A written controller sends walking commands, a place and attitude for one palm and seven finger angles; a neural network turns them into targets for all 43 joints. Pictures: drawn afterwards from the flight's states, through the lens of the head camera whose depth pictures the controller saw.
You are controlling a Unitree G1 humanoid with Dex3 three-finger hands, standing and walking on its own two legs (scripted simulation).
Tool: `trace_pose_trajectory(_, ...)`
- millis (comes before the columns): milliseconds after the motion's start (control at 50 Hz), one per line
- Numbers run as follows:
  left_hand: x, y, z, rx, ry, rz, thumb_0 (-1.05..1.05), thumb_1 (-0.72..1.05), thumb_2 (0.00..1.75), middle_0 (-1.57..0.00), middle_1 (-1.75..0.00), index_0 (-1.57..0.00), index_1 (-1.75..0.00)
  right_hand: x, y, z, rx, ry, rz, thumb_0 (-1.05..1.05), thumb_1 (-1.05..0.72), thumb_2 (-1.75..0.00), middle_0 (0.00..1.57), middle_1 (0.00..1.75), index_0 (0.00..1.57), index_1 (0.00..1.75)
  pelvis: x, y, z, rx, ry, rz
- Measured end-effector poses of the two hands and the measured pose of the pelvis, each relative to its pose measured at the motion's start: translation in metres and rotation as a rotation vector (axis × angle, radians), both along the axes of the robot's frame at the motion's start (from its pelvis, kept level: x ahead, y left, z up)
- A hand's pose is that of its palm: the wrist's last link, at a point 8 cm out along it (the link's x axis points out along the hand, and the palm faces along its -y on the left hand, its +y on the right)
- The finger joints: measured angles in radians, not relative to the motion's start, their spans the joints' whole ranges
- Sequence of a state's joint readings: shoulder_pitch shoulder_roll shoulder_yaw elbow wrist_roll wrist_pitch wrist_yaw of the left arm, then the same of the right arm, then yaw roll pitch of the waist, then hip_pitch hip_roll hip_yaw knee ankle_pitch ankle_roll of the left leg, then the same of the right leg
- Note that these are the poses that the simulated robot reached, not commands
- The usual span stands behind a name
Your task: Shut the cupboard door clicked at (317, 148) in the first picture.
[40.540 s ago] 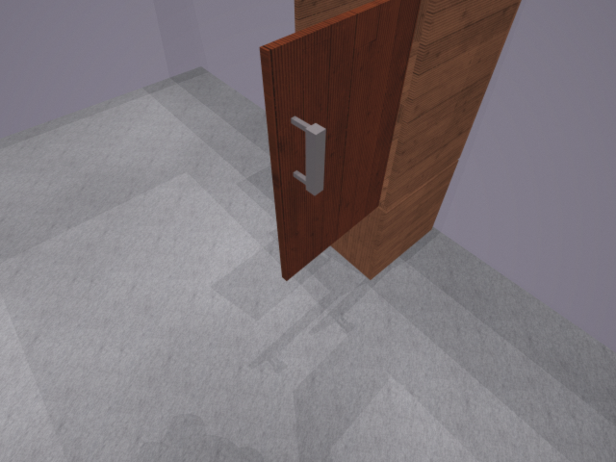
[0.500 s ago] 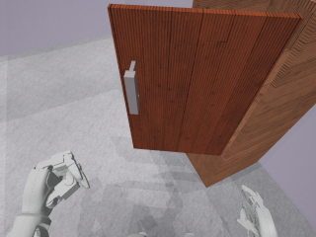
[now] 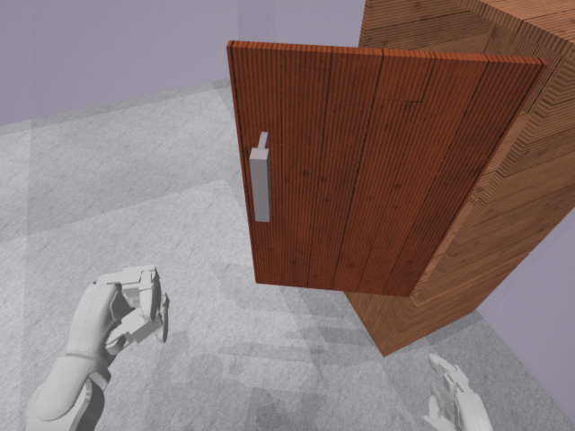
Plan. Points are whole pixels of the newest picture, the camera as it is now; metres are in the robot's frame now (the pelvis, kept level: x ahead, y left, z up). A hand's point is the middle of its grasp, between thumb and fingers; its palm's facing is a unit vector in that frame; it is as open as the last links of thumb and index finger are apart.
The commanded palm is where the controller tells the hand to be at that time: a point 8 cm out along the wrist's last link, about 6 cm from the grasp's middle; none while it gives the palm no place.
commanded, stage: raise the hand and make a fist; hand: left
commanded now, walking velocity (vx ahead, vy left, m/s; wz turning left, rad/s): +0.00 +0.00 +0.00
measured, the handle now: (263, 178) +0.47 +0.09 +0.09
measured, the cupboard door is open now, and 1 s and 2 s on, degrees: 60 60 60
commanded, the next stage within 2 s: bring the fist close to the handle in 0.22 s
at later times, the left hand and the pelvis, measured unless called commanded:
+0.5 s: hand (163, 311) +0.23 +0.17 +0.10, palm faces +0.06 -1.00 -0.04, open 3.1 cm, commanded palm +0.22 +0.21 +0.09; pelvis -0.01 -0.02 +0.00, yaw +1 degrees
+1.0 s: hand (234, 269) +0.30 +0.10 +0.08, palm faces -0.03 -1.00 -0.02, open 3.1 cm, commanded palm +0.28 +0.15 +0.09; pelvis +0.00 -0.04 +0.00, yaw +0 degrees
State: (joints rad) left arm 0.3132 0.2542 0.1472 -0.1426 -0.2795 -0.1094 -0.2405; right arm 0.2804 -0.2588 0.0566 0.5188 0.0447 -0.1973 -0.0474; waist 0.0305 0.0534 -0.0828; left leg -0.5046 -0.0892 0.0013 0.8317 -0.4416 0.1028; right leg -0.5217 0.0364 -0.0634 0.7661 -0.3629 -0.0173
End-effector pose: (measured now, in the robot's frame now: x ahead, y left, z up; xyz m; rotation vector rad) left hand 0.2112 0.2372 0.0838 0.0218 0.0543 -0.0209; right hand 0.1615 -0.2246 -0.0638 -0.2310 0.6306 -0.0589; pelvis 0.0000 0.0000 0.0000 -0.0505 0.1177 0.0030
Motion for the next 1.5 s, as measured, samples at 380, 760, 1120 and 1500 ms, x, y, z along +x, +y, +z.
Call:
trace_pose_trajectory(380, -0.015, -0.015, -0.004, 0.018, 0.019, 0.01, 0.02, 0.9, 0.9, -1.3, -1.5, -1.3, -1.5, -0.002, -0.013, 0.003, 0.001, -0.03, -0.004, 0.02, -0.9, -0.9, 0.2, 0.3, 0.2, 0.3, -0.007, -0.013, 0.0, 0.01, -0.015, 0.0)
trace_pose_trajectory(760, 0.047, -0.061, 0.004, 0.002, -0.035, -0.001, 0.02, 0.9, 0.9, -1.3, -1.5, -1.3, -1.5, -0.013, -0.038, -0.007, 0.014, 0.027, -0.042, 0.02, -0.9, -0.9, 0.2, 0.3, 0.2, 0.3, -0.006, -0.033, 0.002, 0.033, -0.009, -0.009)
trace_pose_trajectory(1120, 0.086, -0.095, 0.011, -0.015, -0.087, 0.002, 0.02, 0.9, 0.9, -1.3, -1.5, -1.3, -1.5, -0.011, -0.053, -0.016, 0.025, 0.097, -0.057, 0.02, -0.91, -0.9, 0.2, 0.3, 0.2, 0.3, 0.002, -0.043, 0.004, 0.044, 0.003, -0.013)
trace_pose_trajectory(1500, 0.134, -0.122, 0.014, -0.015, -0.094, 0.035, 0.02, 0.9, 0.9, -1.3, -1.5, -1.3, -1.5, -0.038, -0.057, -0.026, 0.052, 0.211, -0.103, 0.02, -0.91, -0.9, 0.2, 0.3, 0.2, 0.3, 0.002, -0.048, 0.006, 0.055, 0.013, -0.036)
